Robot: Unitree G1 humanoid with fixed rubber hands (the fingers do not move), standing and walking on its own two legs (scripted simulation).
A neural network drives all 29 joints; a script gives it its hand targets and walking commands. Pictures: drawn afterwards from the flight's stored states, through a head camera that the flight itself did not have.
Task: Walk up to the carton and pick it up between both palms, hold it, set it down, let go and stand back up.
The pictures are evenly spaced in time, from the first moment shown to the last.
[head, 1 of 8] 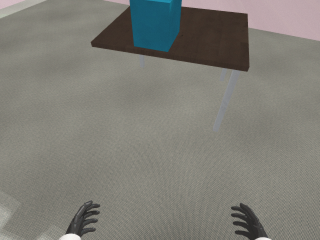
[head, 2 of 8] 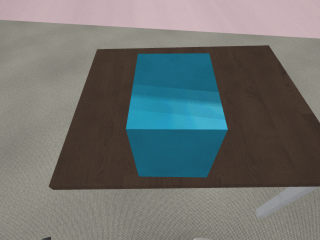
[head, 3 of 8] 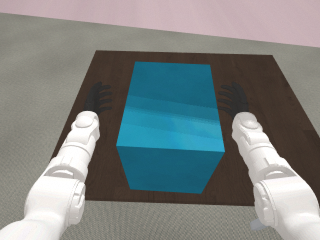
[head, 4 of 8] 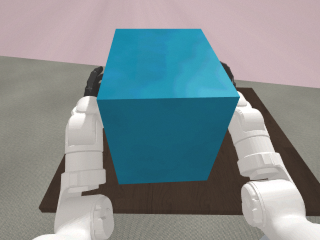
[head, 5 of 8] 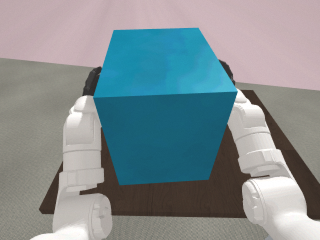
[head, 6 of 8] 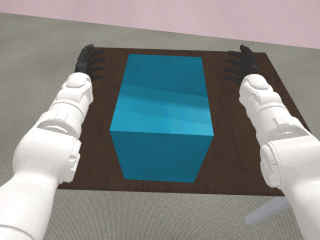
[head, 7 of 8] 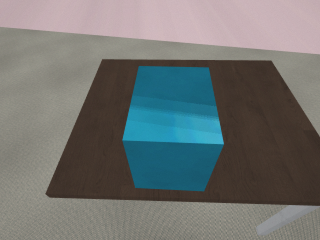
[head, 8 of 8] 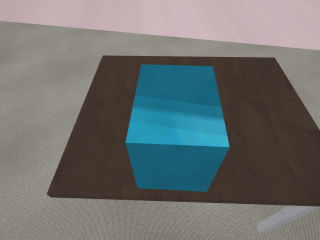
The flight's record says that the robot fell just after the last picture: no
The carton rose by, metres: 0.22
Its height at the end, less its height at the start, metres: +0.00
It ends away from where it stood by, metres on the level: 0.00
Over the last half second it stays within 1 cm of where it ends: yes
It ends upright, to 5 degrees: yes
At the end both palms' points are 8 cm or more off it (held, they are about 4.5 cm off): yes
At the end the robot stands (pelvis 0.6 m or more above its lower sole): yes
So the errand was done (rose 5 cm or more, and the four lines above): yes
